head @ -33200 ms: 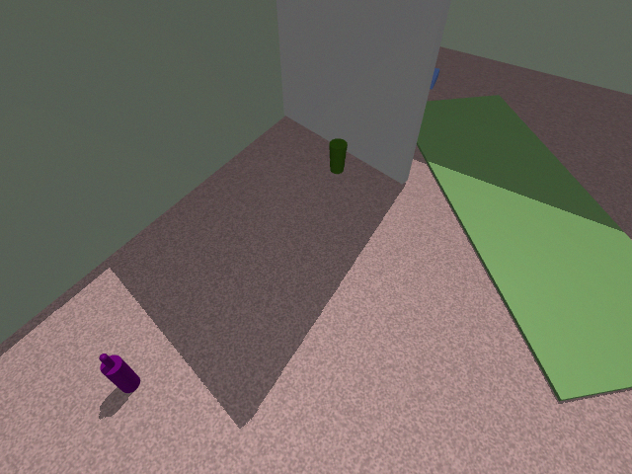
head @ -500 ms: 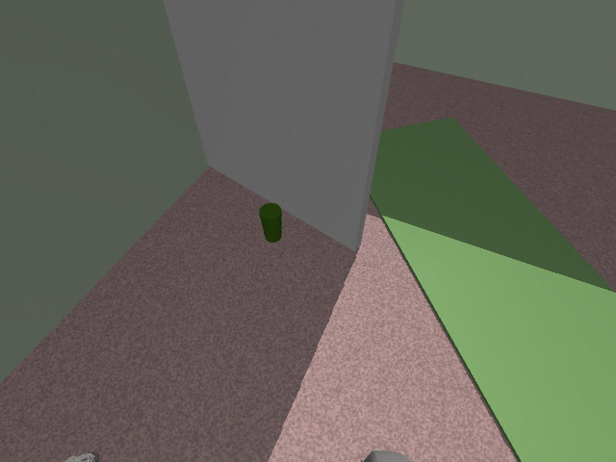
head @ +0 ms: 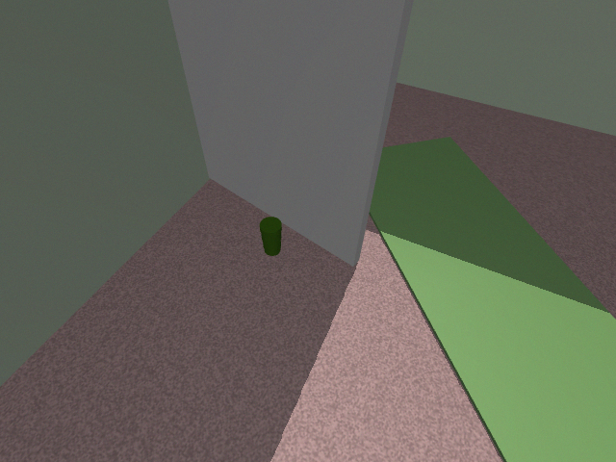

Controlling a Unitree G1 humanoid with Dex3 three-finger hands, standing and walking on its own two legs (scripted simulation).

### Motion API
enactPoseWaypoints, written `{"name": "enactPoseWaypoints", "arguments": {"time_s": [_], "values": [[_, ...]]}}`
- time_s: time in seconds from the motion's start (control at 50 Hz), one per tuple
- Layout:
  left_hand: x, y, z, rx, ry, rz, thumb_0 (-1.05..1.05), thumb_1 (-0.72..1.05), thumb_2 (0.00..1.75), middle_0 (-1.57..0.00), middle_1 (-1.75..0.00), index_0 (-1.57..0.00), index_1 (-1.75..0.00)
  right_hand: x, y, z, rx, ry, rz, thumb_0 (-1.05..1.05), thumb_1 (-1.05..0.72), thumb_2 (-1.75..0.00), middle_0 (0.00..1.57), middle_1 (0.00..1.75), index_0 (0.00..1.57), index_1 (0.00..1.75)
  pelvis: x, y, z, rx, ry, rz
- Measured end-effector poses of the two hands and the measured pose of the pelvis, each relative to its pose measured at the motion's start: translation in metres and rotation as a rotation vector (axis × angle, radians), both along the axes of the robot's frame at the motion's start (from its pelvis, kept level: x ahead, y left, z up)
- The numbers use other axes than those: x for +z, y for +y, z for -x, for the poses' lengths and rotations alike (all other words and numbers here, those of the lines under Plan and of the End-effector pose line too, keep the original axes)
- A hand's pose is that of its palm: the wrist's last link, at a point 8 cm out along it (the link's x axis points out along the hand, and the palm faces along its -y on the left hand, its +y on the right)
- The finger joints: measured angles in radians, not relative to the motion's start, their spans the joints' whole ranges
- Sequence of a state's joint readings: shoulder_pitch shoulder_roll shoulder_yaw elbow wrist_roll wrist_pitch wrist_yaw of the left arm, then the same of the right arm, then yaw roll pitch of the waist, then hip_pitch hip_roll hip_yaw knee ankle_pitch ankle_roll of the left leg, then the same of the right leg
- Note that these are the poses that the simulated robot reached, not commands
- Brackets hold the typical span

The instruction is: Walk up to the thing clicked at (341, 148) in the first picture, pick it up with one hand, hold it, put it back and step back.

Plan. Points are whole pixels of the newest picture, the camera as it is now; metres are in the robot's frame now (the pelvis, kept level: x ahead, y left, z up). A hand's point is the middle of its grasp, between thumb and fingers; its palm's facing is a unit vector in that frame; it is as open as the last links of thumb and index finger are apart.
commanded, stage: step back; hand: left
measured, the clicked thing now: (271, 237) +1.03 +0.17 -0.69
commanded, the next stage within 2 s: stand in 0.36 s
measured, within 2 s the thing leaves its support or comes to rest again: neither
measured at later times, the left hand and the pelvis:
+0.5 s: hand out of the picture +0.15 +0.25 -0.14, palm faces -0.02 -0.94 -0.35, open 7.4 cm; pelvis +0.03 +0.00 +0.01, yaw -1 degrees
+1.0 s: hand out of the picture +0.08 +0.24 -0.14, palm faces -0.04 -0.94 -0.34, open 7.4 cm; pelvis +0.00 -0.02 +0.02, yaw -1 degrees
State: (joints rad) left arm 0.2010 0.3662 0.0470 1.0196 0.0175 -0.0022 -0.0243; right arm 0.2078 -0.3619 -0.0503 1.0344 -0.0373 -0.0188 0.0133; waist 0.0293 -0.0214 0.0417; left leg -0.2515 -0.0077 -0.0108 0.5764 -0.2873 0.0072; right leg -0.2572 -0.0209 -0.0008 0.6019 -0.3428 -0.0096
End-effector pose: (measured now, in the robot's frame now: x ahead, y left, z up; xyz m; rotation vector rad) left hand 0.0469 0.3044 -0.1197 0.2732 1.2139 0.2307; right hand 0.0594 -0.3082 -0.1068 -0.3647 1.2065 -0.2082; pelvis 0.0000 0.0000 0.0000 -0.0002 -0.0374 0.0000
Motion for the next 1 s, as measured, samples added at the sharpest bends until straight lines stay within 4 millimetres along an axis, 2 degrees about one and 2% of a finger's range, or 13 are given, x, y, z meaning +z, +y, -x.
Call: {"name": "enactPoseWaypoints", "arguments": {"time_s": [0.14, 0.26, 0.34, 0.42, 0.54, 0.68, 1.0], "values": [[0.004, 0.002, -0.039, -0.028, -0.026, -0.007, 0.01, 0.90, 0.90, -0.20, -0.30, -0.20, -0.30, 0.002, 0.015, -0.030, -0.009, -0.025, -0.032, 0.01, -0.90, -0.90, 0.20, 0.30, 0.20, 0.30, 0.005, 0.000, -0.018, -0.009, 0.005, 0.012], [0.013, 0.002, -0.070, -0.050, -0.067, -0.028, 0.01, 0.90, 0.90, -0.20, -0.30, -0.20, -0.30, 0.000, 0.020, -0.059, -0.013, -0.071, -0.052, 0.01, -0.90, -0.90, 0.20, 0.30, 0.20, 0.30, 0.006, 0.001, -0.025, -0.014, 0.006, 0.008], [0.017, 0.001, -0.085, -0.061, -0.089, -0.037, 0.01, 0.90, 0.90, -0.20, -0.30, -0.20, -0.30, 0.001, 0.020, -0.070, -0.018, -0.095, -0.056, 0.01, -0.90, -0.90, 0.20, 0.30, 0.20, 0.30, 0.006, 0.001, -0.028, -0.019, 0.004, 0.004], [0.020, -0.003, -0.091, -0.066, -0.089, -0.032, 0.01, 0.90, 0.90, -0.20, -0.30, -0.20, -0.30, 0.003, 0.019, -0.074, -0.026, -0.095, -0.061, 0.01, -0.90, -0.90, 0.20, 0.30, 0.20, 0.30, 0.009, 0.001, -0.030, -0.020, -0.001, 0.001], [0.021, -0.014, -0.088, -0.076, -0.064, -0.012, 0.01, 0.90, 0.90, -0.20, -0.30, -0.20, -0.30, 0.007, 0.014, -0.066, -0.032, -0.076, -0.060, 0.01, -0.90, -0.90, 0.20, 0.30, 0.20, 0.30, 0.015, -0.002, -0.027, -0.021, -0.007, -0.003], [0.020, -0.022, -0.072, -0.079, -0.031, -0.001, 0.01, 0.90, 0.90, -0.20, -0.30, -0.20, -0.30, 0.007, 0.007, -0.047, -0.043, -0.041, -0.060, 0.01, -0.90, -0.90, 0.20, 0.30, 0.20, 0.30, 0.018, -0.007, -0.019, -0.021, -0.013, -0.003], [0.020, -0.022, -0.030, -0.064, 0.031, -0.016, 0.01, 0.90, 0.90, -0.20, -0.30, -0.20, -0.30, 0.002, -0.003, 0.000, -0.060, 0.040, -0.066, 0.01, -0.90, -0.90, 0.20, 0.30, 0.20, 0.30, 0.019, -0.015, -0.004, -0.018, -0.005, 0.002]]}}
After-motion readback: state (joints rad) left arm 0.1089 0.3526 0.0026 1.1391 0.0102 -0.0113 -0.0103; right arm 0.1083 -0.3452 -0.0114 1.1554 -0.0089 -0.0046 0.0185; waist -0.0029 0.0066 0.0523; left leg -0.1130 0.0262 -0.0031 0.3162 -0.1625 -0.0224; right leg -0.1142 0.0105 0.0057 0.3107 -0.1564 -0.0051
